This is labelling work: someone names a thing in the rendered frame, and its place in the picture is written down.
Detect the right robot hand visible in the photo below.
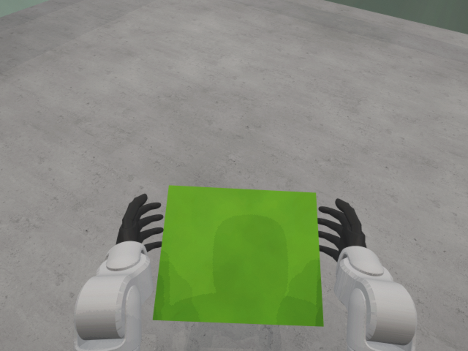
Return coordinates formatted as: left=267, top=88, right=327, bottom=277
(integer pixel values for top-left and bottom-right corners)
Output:
left=317, top=198, right=366, bottom=262

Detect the robot left forearm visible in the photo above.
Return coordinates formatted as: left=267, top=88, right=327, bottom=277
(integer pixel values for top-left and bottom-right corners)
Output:
left=73, top=241, right=154, bottom=351

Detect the robot right forearm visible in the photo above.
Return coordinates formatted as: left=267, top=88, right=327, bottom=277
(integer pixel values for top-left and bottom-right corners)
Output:
left=334, top=246, right=418, bottom=351

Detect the left robot hand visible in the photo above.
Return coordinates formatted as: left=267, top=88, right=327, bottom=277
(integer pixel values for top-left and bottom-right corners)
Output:
left=116, top=194, right=164, bottom=252

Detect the carton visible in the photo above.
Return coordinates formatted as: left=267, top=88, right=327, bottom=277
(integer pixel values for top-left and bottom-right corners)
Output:
left=153, top=185, right=324, bottom=327

